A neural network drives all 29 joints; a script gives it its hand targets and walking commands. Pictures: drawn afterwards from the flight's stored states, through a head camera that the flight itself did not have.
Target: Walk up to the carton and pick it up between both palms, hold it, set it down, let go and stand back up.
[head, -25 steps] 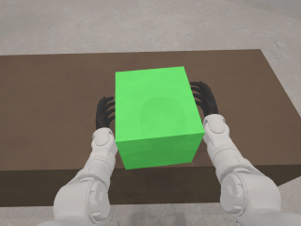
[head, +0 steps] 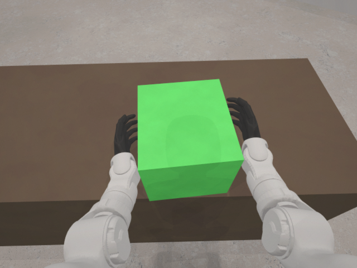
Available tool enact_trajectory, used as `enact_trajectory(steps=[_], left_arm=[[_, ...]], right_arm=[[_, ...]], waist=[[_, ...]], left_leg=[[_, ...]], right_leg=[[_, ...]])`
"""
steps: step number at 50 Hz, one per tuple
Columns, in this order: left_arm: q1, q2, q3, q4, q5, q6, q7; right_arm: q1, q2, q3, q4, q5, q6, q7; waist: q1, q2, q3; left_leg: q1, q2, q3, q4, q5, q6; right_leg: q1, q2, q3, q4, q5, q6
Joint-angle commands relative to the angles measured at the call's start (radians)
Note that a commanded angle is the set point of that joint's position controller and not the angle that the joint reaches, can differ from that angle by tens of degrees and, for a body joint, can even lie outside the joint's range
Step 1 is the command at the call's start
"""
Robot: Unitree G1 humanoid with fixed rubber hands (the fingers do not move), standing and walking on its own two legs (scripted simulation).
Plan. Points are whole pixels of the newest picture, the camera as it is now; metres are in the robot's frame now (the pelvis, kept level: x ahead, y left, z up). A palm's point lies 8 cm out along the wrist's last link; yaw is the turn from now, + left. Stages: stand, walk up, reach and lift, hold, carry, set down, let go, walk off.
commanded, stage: reach and lift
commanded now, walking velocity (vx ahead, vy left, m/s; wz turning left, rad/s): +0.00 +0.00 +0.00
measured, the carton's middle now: (183, 141) +0.42 +0.01 +0.00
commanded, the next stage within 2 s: none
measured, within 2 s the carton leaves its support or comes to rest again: leaves its support in 0.30 s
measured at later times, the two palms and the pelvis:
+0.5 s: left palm (118, 137) +0.38 +0.16 +0.08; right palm (256, 126) +0.39 -0.14 +0.10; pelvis -0.01 +0.00 +0.00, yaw +0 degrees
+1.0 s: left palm (104, 139) +0.34 +0.16 +0.13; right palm (262, 117) +0.37 -0.13 +0.16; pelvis -0.03 +0.00 +0.01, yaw +0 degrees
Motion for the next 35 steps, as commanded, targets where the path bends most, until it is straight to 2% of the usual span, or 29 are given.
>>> enact_trajectory(steps=[1,3,4,5,6,9,10,14,15,16,17,18,19,20,21,22,24,27,28,29,30,31,32,33,34,35], left_arm=[[-0.658,-0.669,-0.430,-0.215,0.119,-0.045,-0.090],[-0.644,-0.664,-0.438,-0.209,0.125,-0.022,-0.088],[-0.648,-0.670,-0.452,-0.230,0.116,-0.011,-0.087],[-0.656,-0.679,-0.470,-0.251,0.105,-0.013,-0.084],[-0.647,-0.680,-0.479,-0.262,0.096,-0.006,-0.085],[-0.662,-0.714,-0.538,-0.311,0.053,0.009,-0.083],[-0.669,-0.709,-0.545,-0.310,0.044,0.016,-0.084],[-0.663,-0.745,-0.623,-0.411,-0.004,0.047,-0.082],[-0.679,-0.742,-0.633,-0.451,-0.014,0.063,-0.082],[-0.719,-0.770,-0.668,-0.529,-0.036,0.069,-0.081],[-0.715,-0.769,-0.675,-0.544,-0.038,0.089,-0.080],[-0.739,-0.780,-0.688,-0.581,-0.048,0.104,-0.078],[-0.753,-0.803,-0.725,-0.651,-0.071,0.125,-0.074],[-0.725,-0.793,-0.713,-0.638,-0.064,0.157,-0.074],[-0.730,-0.789,-0.720,-0.673,-0.063,0.184,-0.072],[-0.734,-0.796,-0.728,-0.698,-0.066,0.206,-0.072],[-0.745,-0.787,-0.716,-0.721,-0.067,0.269,-0.074],[-0.761,-0.780,-0.675,-0.692,-0.058,0.361,-0.085],[-0.770,-0.792,-0.679,-0.704,-0.068,0.385,-0.086],[-0.777,-0.764,-0.624,-0.642,-0.042,0.415,-0.095],[-0.825,-0.769,-0.611,-0.665,-0.044,0.433,-0.101],[-0.833,-0.774,-0.591,-0.631,-0.043,0.447,-0.108],[-0.844,-0.784,-0.582,-0.636,-0.042,0.460,-0.115],[-0.865,-0.785,-0.566,-0.618,-0.034,0.473,-0.118],[-0.874,-0.806,-0.571,-0.626,-0.040,0.482,-0.121],[-0.887,-0.797,-0.555,-0.643,-0.034,0.486,-0.123]], right_arm=[[-0.492,0.614,0.404,0.038,-0.016,-0.006,0.103],[-0.486,0.622,0.425,0.033,0.001,0.018,0.100],[-0.473,0.623,0.432,0.038,0.013,0.028,0.099],[-0.490,0.632,0.459,0.003,0.027,0.027,0.099],[-0.469,0.624,0.474,0.002,0.037,0.040,0.097],[-0.500,0.657,0.532,-0.091,0.076,0.062,0.088],[-0.513,0.664,0.545,-0.105,0.098,0.073,0.085],[-0.529,0.708,0.650,-0.260,0.180,0.120,0.076],[-0.522,0.716,0.664,-0.272,0.194,0.149,0.074],[-0.543,0.732,0.692,-0.334,0.212,0.157,0.072],[-0.558,0.727,0.709,-0.369,0.237,0.179,0.069],[-0.569,0.740,0.716,-0.405,0.251,0.201,0.069],[-0.579,0.753,0.746,-0.457,0.272,0.219,0.067],[-0.572,0.752,0.750,-0.458,0.280,0.251,0.066],[-0.559,0.739,0.749,-0.473,0.286,0.277,0.064],[-0.565,0.742,0.760,-0.494,0.298,0.295,0.062],[-0.555,0.703,0.730,-0.464,0.306,0.342,0.061],[-0.599,0.687,0.677,-0.434,0.316,0.393,0.063],[-0.621,0.679,0.669,-0.432,0.331,0.401,0.065],[-0.619,0.656,0.627,-0.354,0.325,0.420,0.066],[-0.648,0.672,0.612,-0.352,0.329,0.427,0.073],[-0.650,0.668,0.573,-0.298,0.320,0.437,0.077],[-0.663,0.678,0.562,-0.308,0.321,0.438,0.081],[-0.659,0.663,0.525,-0.246,0.307,0.451,0.090],[-0.672,0.672,0.509,-0.241,0.311,0.453,0.092],[-0.658,0.677,0.502,-0.216,0.310,0.463,0.098]], waist=[[0.017,0.094,-0.629],[0.024,0.099,-0.631],[0.016,0.096,-0.634],[0.027,0.105,-0.650],[0.016,0.097,-0.657],[0.020,0.087,-0.716],[0.017,0.078,-0.712],[0.014,0.076,-0.768],[0.007,0.068,-0.756],[0.003,0.076,-0.798],[0.001,0.089,-0.781],[-0.009,0.076,-0.787],[-0.006,0.089,-0.828],[-0.001,0.084,-0.803],[-0.018,0.071,-0.771],[-0.003,0.084,-0.766],[-0.016,0.074,-0.695],[-0.015,0.033,-0.577],[-0.011,0.036,-0.542],[-0.011,0.031,-0.421],[-0.008,0.016,-0.403],[-0.010,0.004,-0.332],[-0.004,0.010,-0.324],[-0.014,0.025,-0.279],[-0.027,0.024,-0.280],[-0.020,0.031,-0.270]], left_leg=[[0.563,0.034,-0.011,-0.023,0.666,-0.114],[0.554,0.031,-0.005,-0.020,0.657,-0.112],[0.564,0.030,-0.012,-0.023,0.663,-0.112],[0.557,0.030,-0.012,-0.014,0.688,-0.114],[0.563,0.028,-0.019,-0.011,0.699,-0.113],[0.531,0.017,-0.021,0.000,0.699,-0.113],[0.510,0.014,-0.022,-0.002,0.663,-0.108],[0.512,0.000,-0.044,0.015,0.691,-0.104],[0.499,-0.002,-0.049,0.008,0.668,-0.101],[0.515,-0.004,-0.059,0.017,0.697,-0.102],[0.519,-0.009,-0.062,0.013,0.681,-0.103],[0.526,-0.011,-0.071,0.009,0.664,-0.099],[0.556,-0.016,-0.077,0.015,0.693,-0.102],[0.550,-0.018,-0.080,0.001,0.655,-0.095],[0.558,-0.019,-0.088,-0.014,0.633,-0.097],[0.573,-0.020,-0.086,-0.020,0.633,-0.101],[0.604,-0.011,-0.096,-0.045,0.600,-0.100],[0.579,-0.009,-0.082,-0.097,0.475,-0.091],[0.582,-0.003,-0.086,-0.108,0.467,-0.092],[0.543,-0.006,-0.077,-0.140,0.372,-0.087],[0.541,-0.003,-0.069,-0.157,0.337,-0.081],[0.512,-0.002,-0.069,-0.171,0.295,-0.077],[0.508,0.000,-0.061,-0.182,0.276,-0.076],[0.510,0.003,-0.065,-0.194,0.245,-0.077],[0.511,0.008,-0.068,-0.199,0.242,-0.082],[0.516,0.009,-0.066,-0.204,0.248,-0.084]], right_leg=[[0.175,0.072,-0.065,-0.068,0.309,-0.058],[0.189,0.070,-0.058,-0.069,0.318,-0.062],[0.201,0.072,-0.059,-0.069,0.326,-0.061],[0.214,0.072,-0.057,-0.056,0.356,-0.061],[0.220,0.072,-0.058,-0.063,0.362,-0.060],[0.272,0.071,-0.046,-0.044,0.424,-0.058],[0.271,0.070,-0.044,-0.045,0.410,-0.054],[0.343,0.071,-0.027,-0.033,0.495,-0.043],[0.360,0.069,-0.019,-0.032,0.501,-0.040],[0.373,0.068,-0.020,-0.020,0.529,-0.036],[0.370,0.069,-0.019,-0.027,0.515,-0.037],[0.364,0.072,-0.015,-0.031,0.492,-0.030],[0.376,0.072,-0.019,-0.026,0.512,-0.030],[0.380,0.073,-0.010,-0.039,0.483,-0.026],[0.381,0.075,-0.013,-0.052,0.463,-0.024],[0.383,0.074,-0.010,-0.056,0.445,-0.023],[0.353,0.076,-0.014,-0.087,0.371,-0.027],[0.361,0.071,-0.014,-0.118,0.269,-0.031],[0.363,0.070,-0.011,-0.123,0.255,-0.036],[0.348,0.061,-0.005,-0.147,0.177,-0.038],[0.364,0.059,-0.012,-0.148,0.160,-0.038],[0.358,0.057,-0.015,-0.153,0.119,-0.044],[0.369,0.052,-0.013,-0.151,0.115,-0.043],[0.346,0.050,-0.015,-0.160,0.067,-0.049],[0.357,0.055,-0.016,-0.156,0.072,-0.050],[0.366,0.053,-0.012,-0.163,0.068,-0.053]])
